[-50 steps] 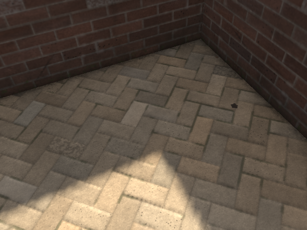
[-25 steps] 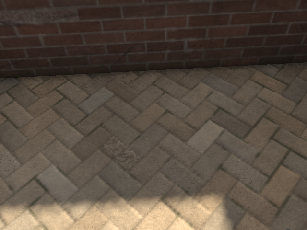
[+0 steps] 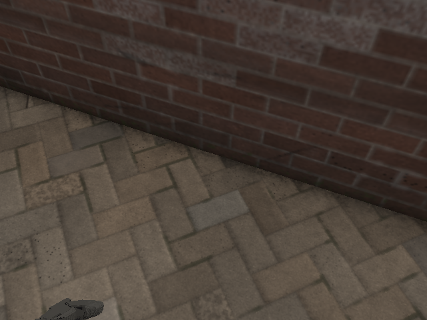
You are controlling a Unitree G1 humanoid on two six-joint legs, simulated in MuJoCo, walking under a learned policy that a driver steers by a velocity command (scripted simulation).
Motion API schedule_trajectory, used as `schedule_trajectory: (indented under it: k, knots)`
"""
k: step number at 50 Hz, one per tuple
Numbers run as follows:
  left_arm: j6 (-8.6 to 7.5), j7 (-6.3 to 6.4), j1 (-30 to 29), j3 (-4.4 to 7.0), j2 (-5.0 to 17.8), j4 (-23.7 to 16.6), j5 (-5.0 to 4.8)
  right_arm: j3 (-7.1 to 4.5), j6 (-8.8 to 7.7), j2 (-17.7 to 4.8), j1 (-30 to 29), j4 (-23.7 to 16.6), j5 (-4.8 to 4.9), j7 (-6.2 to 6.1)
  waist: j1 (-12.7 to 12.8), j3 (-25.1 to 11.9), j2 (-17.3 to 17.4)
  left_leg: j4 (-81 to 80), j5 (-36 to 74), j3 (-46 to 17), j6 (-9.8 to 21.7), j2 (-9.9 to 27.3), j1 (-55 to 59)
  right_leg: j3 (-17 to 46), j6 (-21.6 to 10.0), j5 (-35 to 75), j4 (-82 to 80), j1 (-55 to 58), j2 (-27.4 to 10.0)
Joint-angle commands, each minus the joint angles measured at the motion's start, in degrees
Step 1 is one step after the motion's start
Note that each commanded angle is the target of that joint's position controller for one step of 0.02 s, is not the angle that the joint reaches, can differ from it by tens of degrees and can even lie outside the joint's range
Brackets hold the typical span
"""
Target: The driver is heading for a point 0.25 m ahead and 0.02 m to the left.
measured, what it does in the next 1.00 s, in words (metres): walks ahead: left foot, then right foot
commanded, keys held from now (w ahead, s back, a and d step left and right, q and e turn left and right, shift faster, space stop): shift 1.00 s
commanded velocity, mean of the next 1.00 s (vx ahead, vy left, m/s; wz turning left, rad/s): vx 0.23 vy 0.00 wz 0.23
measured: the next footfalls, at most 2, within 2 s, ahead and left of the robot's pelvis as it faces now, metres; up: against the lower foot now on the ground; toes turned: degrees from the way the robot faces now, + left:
left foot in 0.32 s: +0.42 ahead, +0.10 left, +0.00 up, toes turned +8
right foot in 0.70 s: +0.42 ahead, -0.11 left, +0.00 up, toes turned +12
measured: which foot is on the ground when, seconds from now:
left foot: up 0.00-0.30, down 0.32-1.00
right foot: down 0.00-0.32, up 0.34-0.68, down 0.70-1.00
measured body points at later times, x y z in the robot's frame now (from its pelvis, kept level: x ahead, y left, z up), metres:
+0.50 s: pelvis +0.30 +0.03 +0.02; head +0.34 +0.05 +0.46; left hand +0.34 +0.29 -0.12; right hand +0.47 -0.18 -0.10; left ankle +0.38 +0.10 -0.71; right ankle +0.28 -0.13 -0.64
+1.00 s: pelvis +0.36 +0.00 +0.03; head +0.36 +0.00 +0.48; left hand +0.37 +0.25 -0.11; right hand +0.49 -0.23 -0.11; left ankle +0.38 +0.10 -0.71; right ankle +0.38 -0.11 -0.71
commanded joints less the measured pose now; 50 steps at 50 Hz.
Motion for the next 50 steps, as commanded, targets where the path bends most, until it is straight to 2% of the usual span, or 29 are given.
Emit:
schedule_trajectory:
  k: [1,2,3,4,6,9,11,13,15,16,17,18,19,20,21,22,24,27,29,31,33,34,35,36,37,39,46,47,50]
  knots:
    - [-0.02,-0.32,10.5,2.89,5.0,0.5,0.66,0.78,0.39,-2.5,-5.5,-7.2,-1.51,0.92,7.0,-7.0,-1.4,11.3,6.4,3.4,-1.9,8.1,-30.8,29.6,-9.0,-15.9,-21.5,29.7,-19.3]
    - [-0.49,-0.19,12.8,2.32,3.9,2.8,0.47,0.99,0.95,-0.9,-7.8,-8.4,-2.36,1.77,6.4,-4.1,-0.6,9.6,5.6,3.2,-2.4,9.4,-30.0,22.0,-8.9,-2.2,-21.0,25.4,-17.0]
    - [-1.27,-0.21,14.4,2.12,3.8,5.1,-0.4,1.41,1.73,0.7,-6.8,-9.5,-2.79,2.24,4.6,-2.3,-4.1,7.6,3.9,3.4,-3.5,10.1,-29.7,17.5,-9.0,11.4,-20.5,22.5,-17.0]
    - [-2.17,-0.74,16.0,1.87,3.0,6.7,-1.4,1.68,2.29,1.4,-7.7,-10.3,-2.94,2.23,4.2,-1.9,-4.7,5.3,2.3,3.5,-4.1,10.3,-30.1,13.7,-8.7,24.0,-20.2,21.9,-16.6]
    - [-3.28,-1.38,15.2,2.1,4.8,7.8,-2.5,2.14,2.46,1.7,-10.7,-13.0,-3.08,2.47,3.0,-1.8,-6.7,-2.7,4.4,4.5,-4.9,9.3,-30.0,6.7,-8.3,37.3,-21.8,20.5,-15.5]
    - [-3.59,-2.03,8.7,2.61,7.3,6.8,-2.52,3.38,1.72,2.3,-14.2,-14.8,-3.06,4.12,1.3,-2.6,-8.5,-26.7,19.1,9.3,-4.9,7.1,-15.6,-5.2,-6.0,37.8,-24.0,12.9,-9.2]
    - [-3.33,-2.2,10.9,2.93,9.1,7.5,-3.12,3.38,1.51,1.6,-15.1,-14.1,-3.29,4.77,2.0,-3.8,-8.8,-32.4,25.3,11.9,-4.4,4.8,-8.1,-6.0,-5.0,36.7,-23.2,13.1,-9.2]
    - [-2.99,-1.65,12.6,3.49,11.1,8.2,-3.88,2.75,1.28,-0.7,-12.1,-12.7,-4.32,4.34,0.7,-5.3,-8.0,-35.5,24.0,11.3,-2.7,3.7,-4.6,-6.2,-4.8,42.3,-16.6,17.5,-10.6]
    - [-0.92,-0.48,14.8,3.09,10.9,8.8,-3.96,2.13,-0.22,-2.3,-3.0,-9.0,-5.49,3.62,-3.0,-9.4,-5.3,-41.5,25.5,9.2,-0.6,3.2,5.2,-7.7,-4.0,37.8,0.1,18.5,-8.8]
    - [-0.23,-0.32,17.5,2.8,9.7,8.0,-4.05,1.49,-0.79,-5.5,0.2,-8.1,-6.26,2.9,-3.7,-12.7,0.7,-41.2,44.9,3.4,1.0,10.3,13.0,-9.2,-2.9,18.3,15.6,13.1,-5.4]
    - [0.67,-0.42,26.3,1.57,3.5,7.3,-4.07,1.19,-0.93,-8.7,-1.4,-9.4,-5.42,2.24,2.9,-20.7,12.8,-31.4,88.3,-13.9,7.8,27.6,27.2,-7.1,-1.7,-29.6,37.9,-0.2,1.5]
    - [2.06,0.19,28.7,1.56,6.4,7.6,-4.67,0.38,-0.62,-8.4,1.6,-10.4,-1.27,1.36,0.1,-33.4,10.5,-34.4,91.0,-21.9,14.2,32.0,31.6,3.1,-1.8,-27.8,44.9,-2.5,2.1]
    - [2.6,0.26,23.7,1.62,7.5,7.4,-4.16,0.85,-0.12,-5.8,-2.8,-11.1,-0.25,0.52,1.2,-27.6,5.0,-38.8,77.6,-17.0,12.6,27.9,23.8,4.7,-1.8,-20.7,43.1,-3.0,-0.5]
    - [2.74,0.12,19.1,1.32,7.1,6.7,-3.54,1.97,0.06,-2.1,-6.9,-10.8,-0.08,0.29,2.5,-18.8,2.5,-42.1,67.9,-13.0,10.5,24.6,15.8,4.0,-1.4,-17.7,38.1,-3.8,-2.0]
    - [3.4,0.18,16.9,0.91,6.3,6.8,-2.85,2.94,0.18,0.3,-8.1,-9.7,-0.54,0.07,4.2,-12.8,0.3,-44.5,63.4,-11.0,8.4,22.2,8.9,3.8,-1.0,-17.4,33.2,-2.3,-3.1]
    - [4.51,0.0,17.7,0.75,5.7,7.2,-2.33,3.48,0.27,1.5,-8.8,-9.2,-0.75,-0.18,5.7,-10.5,0.4,-46.8,61.8,-8.6,6.9,20.7,3.1,3.7,-0.7,-16.5,28.9,2.2,-3.4]
    - [6.5,-0.1,19.0,0.68,4.2,8.2,-2.34,3.55,-0.22,0.8,-8.7,-7.8,-1.66,0.16,7.3,-11.3,1.6,-49.2,60.3,-5.3,5.6,19.0,-2.7,2.6,-0.4,-14.3,23.4,10.0,-1.9]
    - [7.08,-0.54,15.7,-0.05,1.4,8.3,-2.2,3.98,-0.52,1.5,-10.8,-7.1,-1.57,0.35,8.0,-11.9,3.1,-50.1,54.8,-1.2,4.2,16.7,-5.3,3.0,-0.2,-10.7,11.9,14.1,-1.8]
    - [7.39,-0.53,13.3,-0.15,1.4,8.9,-2.48,3.94,0.15,1.3,-10.2,-6.4,-1.86,0.52,6.8,-11.4,4.5,-51.5,41.6,-1.1,3.0,15.6,-6.8,2.0,-0.1,-7.9,6.1,16.6,-1.0]
    - [7.86,-0.41,11.2,-0.15,1.3,9.2,-2.44,3.86,0.84,1.1,-10.9,-6.1,-2.02,0.65,6.3,-9.2,5.7,-54.1,21.1,-3.8,2.4,15.6,-10.1,1.9,-0.1,-5.7,1.1,18.7,-0.7]
    - [7.39,-0.1,10.1,-0.17,1.1,9.5,-1.96,3.78,1.5,1.0,-11.3,-5.3,-1.45,0.55,6.5,-5.8,3.3,-55.5,1.2,-5.3,-0.2,14.4,-14.4,1.6,-0.7,-0.8,-8.3,22.5,-0.6]
    - [6.7,0.12,8.9,-0.14,1.9,9.2,-1.5,3.95,1.55,1.6,-9.8,-4.5,-1.44,0.35,6.1,-4.3,1.8,-55.8,-3.4,-6.3,-2.0,13.5,-15.9,3.7,-0.9,-0.3,-12.3,24.0,-2.5]
    - [5.78,0.33,9.6,-0.17,2.9,9.0,-1.07,4.13,1.36,2.3,-8.7,-3.8,-1.29,0.19,5.9,-4.4,0.4,-55.0,-3.7,-6.4,-3.5,12.7,-16.4,7.5,-1.3,0.2,-14.9,25.6,-6.6]
    - [5.14,0.3,7.3,0.71,6.1,9.2,-1.59,3.86,1.64,2.5,-5.7,-2.7,-0.43,0.12,2.9,-2.2,-4.1,-55.8,-0.1,-3.0,-4.6,9.4,-13.7,8.9,-2.1,-2.3,-14.3,19.5,-7.5]
    - [4.71,-0.05,7.6,0.69,4.5,9.8,-2.12,3.55,1.92,1.4,-7.0,-1.6,-0.72,-0.03,4.1,-1.8,-4.1,-53.9,3.8,-1.6,-4.9,8.8,-7.4,8.0,-1.9,-6.3,-15.9,14.1,-6.0]
    - [3.68,-0.18,8.3,0.36,2.4,10.7,-2.38,3.29,2.16,1.1,-8.2,-0.9,-0.95,-0.1,3.8,-2.5,-5.1,-52.0,7.4,-1.3,-4.5,9.5,-2.6,7.1,-1.5,-5.4,-17.9,12.5,-5.0]
    - [2.75,0.27,9.4,0.86,2.4,12.8,-2.7,3.43,1.98,2.0,-9.3,3.9,-0.85,-0.48,3.7,-3.0,-2.7,-51.7,14.3,-0.4,-4.7,9.7,0.8,7.3,-2.0,-0.8,-19.2,14.5,-5.2]
    - [2.92,0.61,10.6,1.04,2.7,13.3,-2.57,3.1,2.29,1.3,-8.1,5.1,0.02,-0.72,3.8,-2.7,-2.1,-51.8,14.9,0.1,-5.1,9.6,-0.2,7.7,-2.5,-0.4,-18.9,15.4,-5.1]
    - [3.08,0.93,11.1,1.05,2.5,14.3,-2.63,3.25,2.69,1.7,-8.9,6.7,-0.08,-0.99,4.0,-2.9,-2.1,-51.9,16.0,0.5,-5.5,9.5,0.1,7.8,-2.9,0.8,-19.0,16.3,-5.2]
